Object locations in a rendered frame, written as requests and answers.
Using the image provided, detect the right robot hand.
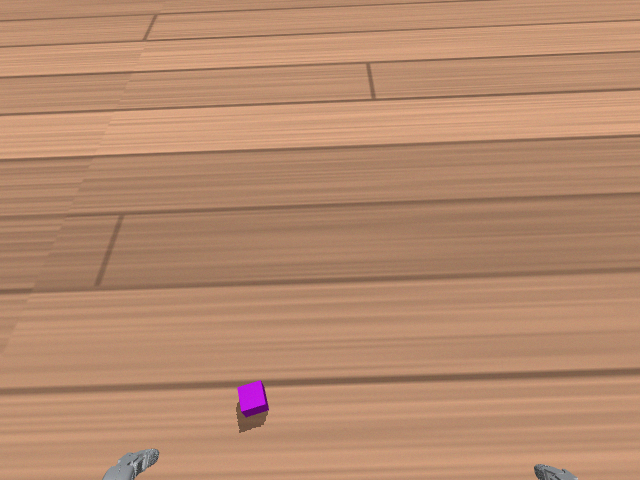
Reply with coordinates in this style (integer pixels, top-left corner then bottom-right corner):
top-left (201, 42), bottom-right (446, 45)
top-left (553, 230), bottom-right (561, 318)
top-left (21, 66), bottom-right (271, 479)
top-left (534, 464), bottom-right (578, 480)

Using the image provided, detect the cube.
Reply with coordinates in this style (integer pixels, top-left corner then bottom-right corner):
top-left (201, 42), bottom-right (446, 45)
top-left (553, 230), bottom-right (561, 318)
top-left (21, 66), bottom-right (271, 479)
top-left (237, 380), bottom-right (269, 417)

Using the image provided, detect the left robot hand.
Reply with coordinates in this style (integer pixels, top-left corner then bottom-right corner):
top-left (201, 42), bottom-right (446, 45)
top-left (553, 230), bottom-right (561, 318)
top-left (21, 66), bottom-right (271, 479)
top-left (102, 449), bottom-right (159, 480)

